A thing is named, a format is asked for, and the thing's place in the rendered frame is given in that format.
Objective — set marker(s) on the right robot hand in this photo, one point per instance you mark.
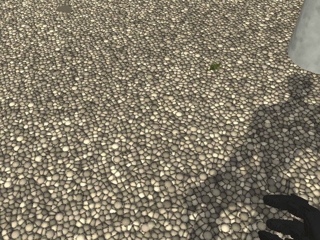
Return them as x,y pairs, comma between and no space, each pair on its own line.
309,229

